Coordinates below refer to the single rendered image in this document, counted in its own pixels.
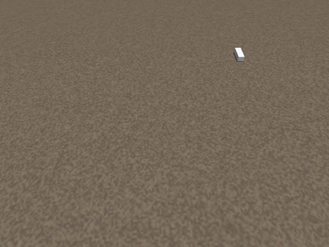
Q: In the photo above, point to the carton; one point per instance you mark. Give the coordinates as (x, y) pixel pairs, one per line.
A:
(239, 54)

